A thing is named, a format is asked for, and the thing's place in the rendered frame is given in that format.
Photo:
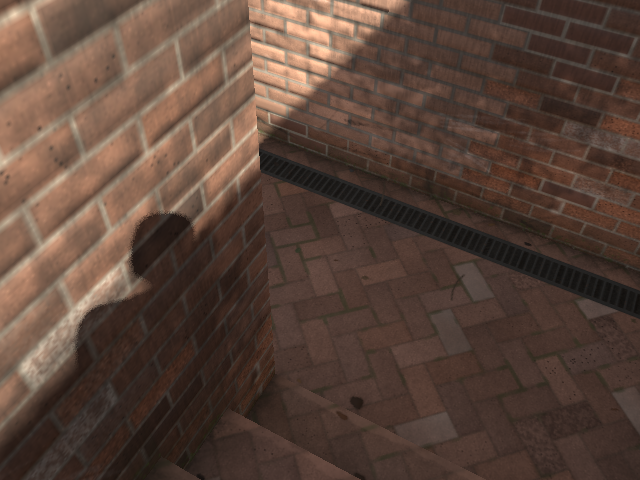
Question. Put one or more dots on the stairs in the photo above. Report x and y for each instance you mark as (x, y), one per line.
(292, 433)

